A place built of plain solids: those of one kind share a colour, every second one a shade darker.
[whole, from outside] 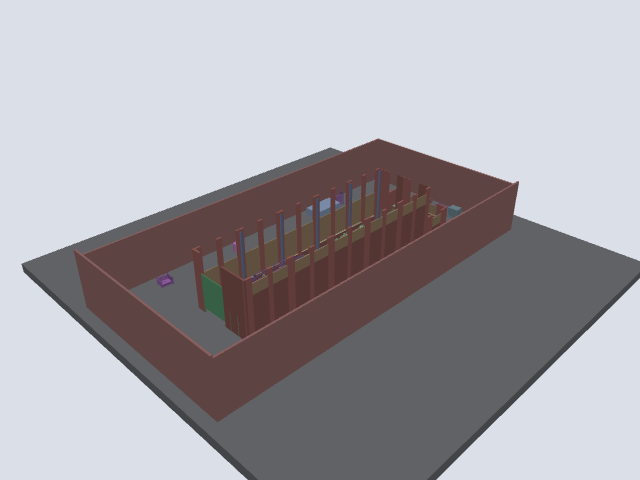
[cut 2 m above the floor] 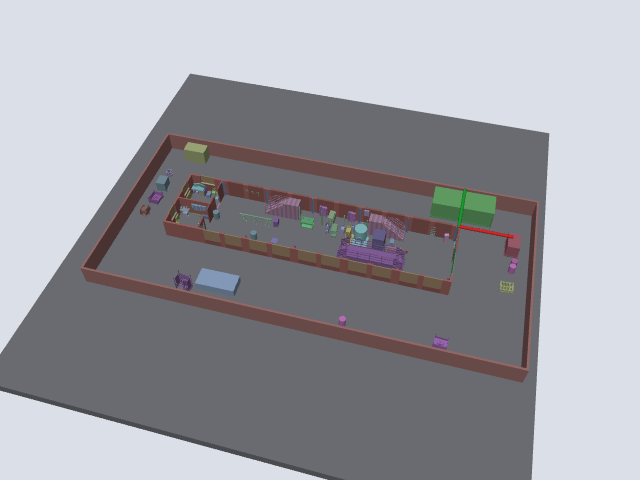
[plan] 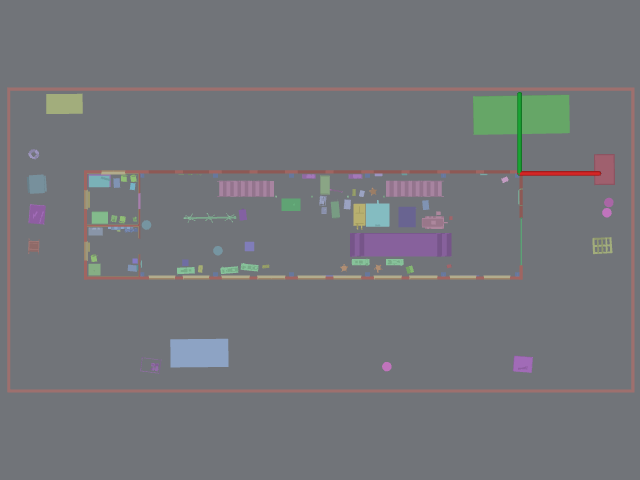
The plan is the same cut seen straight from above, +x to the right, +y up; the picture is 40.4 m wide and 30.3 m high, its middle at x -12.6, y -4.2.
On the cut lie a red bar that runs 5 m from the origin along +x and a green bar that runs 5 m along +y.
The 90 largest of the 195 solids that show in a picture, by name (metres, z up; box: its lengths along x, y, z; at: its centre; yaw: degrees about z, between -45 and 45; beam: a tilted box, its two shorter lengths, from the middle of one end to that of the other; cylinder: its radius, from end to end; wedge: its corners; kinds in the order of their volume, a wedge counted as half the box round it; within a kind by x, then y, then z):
{
 "yard_bound_1": {"box": [0.2, 19.25, 5.35], "at": [-32.25, -4.21, 2.62]},
 "yard_bound_2": {"box": [39.6, 0.2, 5.35], "at": [-12.55, -13.73, 2.62]},
 "yard_bound_3": {"box": [39.6, 0.2, 5.75], "at": [-12.55, 5.32, 2.83]},
 "yard_bound_4": {"box": [0.2, 19.25, 6.05], "at": [7.15, -4.21, 2.98]},
 "beyond_container_1": {"box": [5.99, 2.32, 2.59], "at": [0.12, 3.71, 1.24], "yaw": 1.0},
 "beyond_container_2": {"box": [6.06, 2.4, 2.65], "at": [0.12, 3.71, 1.27], "yaw": 1.0},
 "wall_1": {"box": [0.2, 1.21, 2.65], "at": [-27.4, -6.1, 1.27]},
 "wall_2": {"box": [0.2, 1.01, 2.65], "at": [-27.4, -3.8, 1.27]},
 "wall_3": {"box": [0.2, 1.06, 2.65], "at": [-27.4, -2.77, 1.27]},
 "wall_4": {"box": [0.2, 1.26, 2.65], "at": [-27.4, -0.42, 1.27]},
 "wall_5": {"box": [1.11, 0.2, 2.65], "at": [-26.95, 0.1, 1.27]},
 "wall_6": {"box": [3.5, 0.2, 2.65], "at": [-25.75, -6.6, 1.27]},
 "wall_7": {"box": [3.3, 0.06, 2.65], "at": [-25.65, -3.33, 1.27]},
 "wall_8": {"box": [3.3, 0.06, 2.65], "at": [-25.65, -3.27, 1.27]},
 "wall_9": {"box": [0.91, 0.2, 2.65], "at": [-24.45, 0.1, 1.27]},
 "wall_10": {"box": [0.06, 1.4, 6.15], "at": [-23.97, -5.8, 3.02]},
 "wall_11": {"box": [0.06, 1.05, 6.15], "at": [-23.97, -2.77, 3.02]},
 "wall_12": {"box": [0.06, 1.25, 6.15], "at": [-23.97, -0.62, 3.02]},
 "wall_13": {"box": [0.61, 0.2, 6.15], "at": [-23.7, -6.6, 3.02]},
 "wall_14": {"box": [0.61, 0.2, 6.15], "at": [-23.7, 0.1, 3.02]},
 "wall_15": {"box": [1.66, 0.2, 4.45], "at": [-22.57, 0.1, 2.17]},
 "wall_16": {"box": [0.51, 0.2, 6.15], "at": [-21.5, -6.6, 3.02]},
 "wall_17": {"box": [0.51, 0.2, 6.15], "at": [-21.5, 0.1, 3.02]},
 "wall_18": {"box": [1.66, 0.2, 4.45], "at": [-20.43, 0.1, 2.17]},
 "wall_19": {"box": [0.81, 0.2, 6.15], "at": [-19.2, -6.6, 3.02]},
 "wall_20": {"box": [0.81, 0.2, 6.15], "at": [-19.2, 0.1, 3.02]},
 "wall_21": {"box": [1.76, 0.2, 4.45], "at": [-17.93, 0.1, 2.17]},
 "wall_22": {"box": [0.51, 0.2, 6.15], "at": [-16.8, -6.6, 3.02]},
 "wall_23": {"box": [0.51, 0.2, 6.15], "at": [-16.8, 0.1, 3.02]},
 "wall_24": {"box": [1.76, 0.2, 4.45], "at": [-15.68, 0.1, 2.17]},
 "wall_25": {"box": [0.81, 0.2, 6.15], "at": [-14.4, -6.6, 3.02]},
 "wall_26": {"box": [0.81, 0.2, 6.15], "at": [-14.4, 0.1, 3.02]},
 "wall_27": {"box": [1.76, 0.2, 4.45], "at": [-13.12, 0.1, 2.17]},
 "wall_28": {"box": [0.51, 0.2, 6.15], "at": [-12.0, -6.6, 3.02]},
 "wall_29": {"box": [0.51, 0.2, 6.15], "at": [-12.0, 0.1, 3.02]},
 "wall_30": {"box": [1.76, 0.2, 4.45], "at": [-10.88, 0.1, 2.17]},
 "wall_31": {"box": [0.81, 0.2, 6.15], "at": [-9.6, -6.6, 3.02]},
 "wall_32": {"box": [0.81, 0.2, 6.15], "at": [-9.6, 0.1, 3.02]},
 "wall_33": {"box": [1.76, 0.2, 4.45], "at": [-8.32, 0.1, 2.17]},
 "wall_34": {"box": [0.51, 0.2, 6.15], "at": [-7.2, -6.6, 3.02]},
 "wall_35": {"box": [0.51, 0.2, 6.15], "at": [-7.2, 0.1, 3.02]},
 "wall_36": {"box": [1.76, 0.2, 4.45], "at": [-6.08, 0.1, 2.17]},
 "wall_37": {"box": [0.81, 0.2, 6.15], "at": [-4.8, -6.6, 3.02]},
 "wall_38": {"box": [0.81, 0.2, 6.15], "at": [-4.8, 0.1, 3.02]},
 "wall_39": {"box": [1.66, 0.2, 4.45], "at": [-3.58, 0.1, 2.17]},
 "wall_40": {"box": [0.51, 0.2, 6.15], "at": [-2.5, -6.6, 3.02]},
 "wall_41": {"box": [0.51, 0.2, 6.15], "at": [-2.5, 0.1, 3.02]},
 "wall_42": {"box": [1.66, 0.2, 4.45], "at": [-1.43, 0.1, 2.17]},
 "wall_43": {"box": [0.81, 0.2, 6.15], "at": [-0.2, -6.6, 3.02]},
 "wall_44": {"box": [0.81, 0.2, 6.15], "at": [-0.2, 0.1, 3.02]},
 "wall_45": {"box": [0.2, 0.91, 6.15], "at": [0.1, -6.25, 3.02]},
 "wall_46": {"box": [0.2, 3.01, 6.15], "at": [0.1, -1.3, 3.02]},
 "stair_1": {"box": [0.25, 1.01, 1.55], "at": [-17.23, -0.97, 0.72]},
 "stair_2": {"box": [0.25, 1.01, 1.74], "at": [-17.0, -0.97, 0.82]},
 "stair_3": {"box": [0.25, 1.01, 1.93], "at": [-16.77, -0.97, 0.91]},
 "stair_4": {"box": [0.25, 1.01, 2.11], "at": [-16.54, -0.97, 1.01]},
 "stair_5": {"box": [0.25, 1.01, 2.3], "at": [-16.31, -0.97, 1.1]},
 "stair_6": {"box": [0.25, 1.01, 2.49], "at": [-16.08, -0.97, 1.19]},
 "stair_7": {"box": [0.25, 1.01, 2.67], "at": [-15.86, -0.97, 1.29]},
 "stair_8": {"box": [0.25, 1.01, 2.86], "at": [-15.63, -0.97, 1.38]},
 "stair_9": {"box": [0.26, 1.01, 2.86], "at": [-8.31, -0.97, 1.38]},
 "stair_10": {"box": [0.26, 1.01, 2.67], "at": [-8.08, -0.97, 1.29]},
 "stair_11": {"box": [0.26, 1.01, 2.49], "at": [-7.85, -0.97, 1.19]},
 "stair_12": {"box": [0.26, 1.01, 2.3], "at": [-7.61, -0.97, 1.1]},
 "stair_13": {"box": [0.26, 1.01, 2.11], "at": [-7.38, -0.97, 1.01]},
 "stair_14": {"box": [0.26, 1.01, 1.93], "at": [-7.15, -0.97, 0.91]},
 "stair_15": {"box": [0.26, 1.01, 1.74], "at": [-6.91, -0.97, 0.82]},
 "stair_16": {"box": [0.26, 1.01, 1.55], "at": [-6.68, -0.97, 0.72]},
 "beyond_skip_1": {"box": [3.66, 1.78, 0.84], "at": [-20.21, -11.34, 0.87], "yaw": 0.5},
 "staging_1": {"box": [4.6, 1.5, 0.73], "at": [-7.5, -4.5, 0.32]},
 "window_pane_1": {"box": [1.65, 0.1, 2.81], "at": [-22.57, -6.65, 1.99]},
 "window_pane_2": {"box": [1.65, 0.1, 2.81], "at": [-20.43, -6.65, 1.99]},
 "window_pane_3": {"box": [1.75, 0.1, 2.81], "at": [-17.93, -6.65, 1.99]},
 "window_pane_4": {"box": [1.75, 0.1, 2.81], "at": [-15.68, -6.65, 1.99]},
 "window_pane_5": {"box": [1.75, 0.1, 2.81], "at": [-13.12, -6.65, 1.99]},
 "window_pane_6": {"box": [1.75, 0.1, 2.81], "at": [-10.88, -6.65, 1.99]},
 "window_pane_7": {"box": [1.75, 0.1, 2.81], "at": [-8.32, -6.65, 1.99]},
 "window_pane_8": {"box": [1.75, 0.1, 2.81], "at": [-6.08, -6.65, 1.99]},
 "window_pane_9": {"box": [1.65, 0.1, 2.81], "at": [-3.58, -6.65, 1.99]},
 "window_pane_10": {"box": [1.65, 0.1, 2.81], "at": [-1.43, -6.65, 1.99]},
 "beyond_pallets_1": {"box": [2.3, 1.26, 1.61], "at": [-28.73, 4.39, 0.8], "yaw": 0.4},
 "beyond_oil_tank_1": {"box": [1.16, 1.8, 1.4], "at": [5.36, 0.25, 0.64], "yaw": 0.6},
 "climate_chamber_1": {"box": [1.1, 1.3, 1.72], "at": [-7.1, -2.75, 0.94]},
 "air_vessel_1": {"box": [1.48, 1.48, 0.17], "at": [-8.95, -2.63, 0.04]},
 "air_vessel_2": {"cylinder": 0.6, "from": [-8.95, -2.63, 0.73], "to": [-8.95, -2.63, 2.44]},
 "test_desk_1": {"box": [0.6, 1.2, 0.86], "at": [-12.29, -0.72, 0.38]},
 "test_desk_2": {"box": [0.52, 1.08, 1.05], "at": [-12.29, -0.72, 0.48]},
 "beyond_tote_tank_1": {"box": [0.95, 1.18, 1.02], "at": [-30.47, -0.68, 0.63], "yaw": 3.3},
 "plan_chest_small_1": {"box": [0.97, 0.69, 0.98], "at": [-26.5, -2.83, 0.44]},
 "roller_shutter_1": {"box": [0.06, 2.86, 3.54], "at": [0.12, -4.3, 2.23]}
}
